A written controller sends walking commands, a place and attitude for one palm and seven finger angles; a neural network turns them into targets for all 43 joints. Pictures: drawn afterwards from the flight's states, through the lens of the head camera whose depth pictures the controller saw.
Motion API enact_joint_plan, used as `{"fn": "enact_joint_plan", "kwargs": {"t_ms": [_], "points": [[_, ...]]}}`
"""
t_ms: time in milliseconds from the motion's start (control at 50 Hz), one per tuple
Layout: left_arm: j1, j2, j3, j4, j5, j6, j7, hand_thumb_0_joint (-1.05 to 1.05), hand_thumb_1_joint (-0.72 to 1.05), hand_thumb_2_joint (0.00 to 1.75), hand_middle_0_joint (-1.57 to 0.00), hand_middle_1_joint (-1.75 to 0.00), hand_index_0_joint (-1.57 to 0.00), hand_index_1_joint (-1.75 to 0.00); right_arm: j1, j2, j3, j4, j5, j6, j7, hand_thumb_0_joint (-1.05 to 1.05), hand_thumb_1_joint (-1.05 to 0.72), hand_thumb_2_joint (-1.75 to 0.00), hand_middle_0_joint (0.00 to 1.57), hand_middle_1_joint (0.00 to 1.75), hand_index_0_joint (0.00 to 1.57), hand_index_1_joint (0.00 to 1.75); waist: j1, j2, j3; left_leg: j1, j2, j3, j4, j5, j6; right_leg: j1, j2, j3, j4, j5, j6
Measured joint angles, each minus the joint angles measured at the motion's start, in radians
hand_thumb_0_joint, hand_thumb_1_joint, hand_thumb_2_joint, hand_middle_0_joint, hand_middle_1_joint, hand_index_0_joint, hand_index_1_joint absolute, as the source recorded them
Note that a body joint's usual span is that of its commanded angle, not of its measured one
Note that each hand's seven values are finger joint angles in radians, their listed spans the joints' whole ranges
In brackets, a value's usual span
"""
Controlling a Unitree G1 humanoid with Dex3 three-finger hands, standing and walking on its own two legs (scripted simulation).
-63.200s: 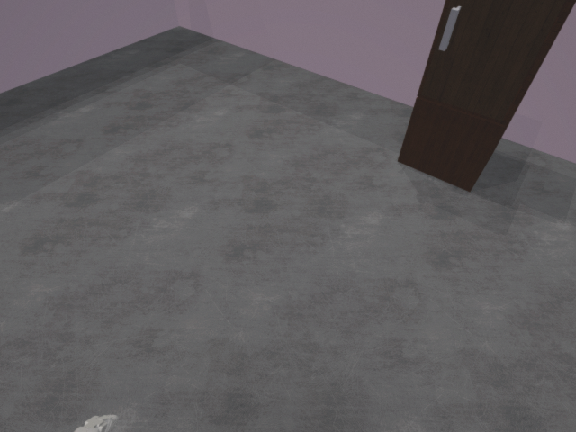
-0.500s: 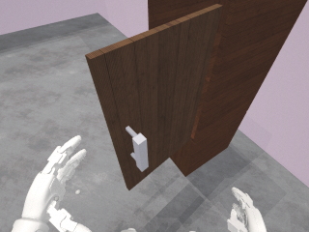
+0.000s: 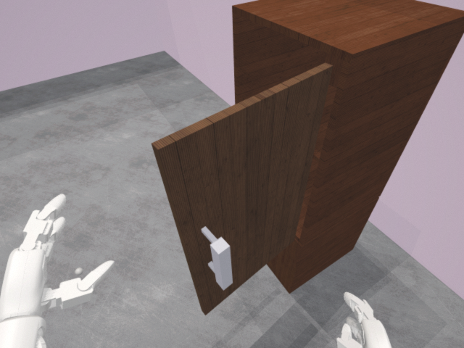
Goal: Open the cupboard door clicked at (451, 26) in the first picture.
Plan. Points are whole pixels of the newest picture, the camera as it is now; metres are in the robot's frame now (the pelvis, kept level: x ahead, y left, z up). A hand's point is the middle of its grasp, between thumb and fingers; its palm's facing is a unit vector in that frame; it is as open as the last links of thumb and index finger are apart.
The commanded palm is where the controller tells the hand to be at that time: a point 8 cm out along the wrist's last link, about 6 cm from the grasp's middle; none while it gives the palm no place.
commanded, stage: draw the hand back to the body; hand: left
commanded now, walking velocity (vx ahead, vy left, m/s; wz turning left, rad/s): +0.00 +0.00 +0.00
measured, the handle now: (215, 257) +0.30 +0.07 -0.03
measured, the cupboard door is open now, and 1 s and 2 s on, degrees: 98 98 98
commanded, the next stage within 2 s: step back with the hand held close in 0.60 s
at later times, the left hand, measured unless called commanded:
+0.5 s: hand (65, 248) +0.20 +0.25 +0.15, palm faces +0.43 -0.80 -0.41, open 7.5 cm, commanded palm +0.15 +0.29 +0.18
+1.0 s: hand (56, 250) +0.19 +0.25 +0.16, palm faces +0.34 -0.78 -0.53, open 7.4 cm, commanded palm +0.13 +0.29 +0.18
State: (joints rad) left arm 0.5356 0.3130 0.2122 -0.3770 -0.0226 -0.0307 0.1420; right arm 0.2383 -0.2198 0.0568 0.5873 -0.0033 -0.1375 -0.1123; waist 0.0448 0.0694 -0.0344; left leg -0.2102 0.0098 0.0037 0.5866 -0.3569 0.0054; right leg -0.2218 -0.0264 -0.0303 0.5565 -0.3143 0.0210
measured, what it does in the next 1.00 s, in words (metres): stands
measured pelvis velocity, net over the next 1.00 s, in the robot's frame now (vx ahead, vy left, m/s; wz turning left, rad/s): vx -0.02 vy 0.00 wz -0.04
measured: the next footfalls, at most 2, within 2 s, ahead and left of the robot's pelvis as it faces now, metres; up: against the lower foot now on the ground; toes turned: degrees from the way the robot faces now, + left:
none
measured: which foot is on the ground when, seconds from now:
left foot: down 0.00-1.00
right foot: down 0.00-1.00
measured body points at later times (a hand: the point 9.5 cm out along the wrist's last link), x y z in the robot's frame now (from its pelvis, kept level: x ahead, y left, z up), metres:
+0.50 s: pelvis +0.00 -0.01 +0.01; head -0.01 -0.04 +0.46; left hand +0.17 +0.29 +0.18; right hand +0.18 -0.24 -0.08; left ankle -0.03 +0.11 -0.73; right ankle -0.01 -0.13 -0.73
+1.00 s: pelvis -0.02 +0.00 +0.01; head -0.01 -0.03 +0.46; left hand +0.17 +0.29 +0.19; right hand +0.16 -0.25 -0.07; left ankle -0.03 +0.11 -0.73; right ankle -0.01 -0.13 -0.73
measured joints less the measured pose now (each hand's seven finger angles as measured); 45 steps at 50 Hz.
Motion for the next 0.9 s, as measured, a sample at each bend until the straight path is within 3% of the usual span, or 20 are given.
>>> {"fn": "enact_joint_plan", "kwargs": {"t_ms": [280, 380, 740, 900], "points": [[-0.080, 0.032, 0.128, -0.005, -0.016, -0.032, -0.010, 0.01, 0.70, 0.81, -0.20, -0.31, -0.20, -0.30, -0.039, -0.012, -0.029, 0.043, -0.008, 0.004, 0.024, 0.01, -0.91, -0.90, 0.20, 0.30, 0.20, 0.30, 0.015, 0.001, 0.038, 0.127, 0.011, 0.012, -0.146, 0.061, -0.009, 0.119, 0.013, 0.008, -0.141, 0.062, -0.008], [-0.092, 0.012, 0.128, 0.018, -0.018, -0.034, -0.017, 0.01, 0.81, 0.86, -0.20, -0.31, -0.20, -0.30, -0.045, -0.014, -0.038, 0.048, -0.009, 0.015, 0.031, 0.01, -0.91, -0.90, 0.20, 0.30, 0.20, 0.30, 0.015, 0.008, 0.050, 0.144, 0.014, 0.016, -0.174, 0.076, -0.011, 0.133, 0.017, 0.012, -0.164, 0.076, -0.010], [-0.086, 0.011, 0.115, 0.023, -0.015, -0.042, -0.025, 0.01, 0.89, 0.89, -0.21, -0.31, -0.21, -0.30, -0.043, -0.008, -0.047, 0.080, -0.013, -0.001, 0.027, 0.01, -0.91, -0.90, 0.20, 0.30, 0.20, 0.30, 0.015, 0.009, 0.066, 0.167, 0.026, 0.017, -0.204, 0.098, -0.021, 0.156, 0.030, 0.012, -0.197, 0.100, -0.021], [-0.039, 0.047, 0.177, -0.006, -0.008, -0.115, -0.025, 0.01, 0.89, 0.90, -0.21, -0.31, -0.21, -0.30, -0.079, -0.025, -0.049, 0.019, -0.007, 0.072, 0.027, 0.01, -0.91, -0.90, 0.20, 0.30, 0.20, 0.30, -0.029, 0.013, 0.051, 0.067, 0.030, 0.023, -0.179, 0.109, -0.015, 0.072, 0.034, 0.019, -0.215, 0.139, -0.014]]}}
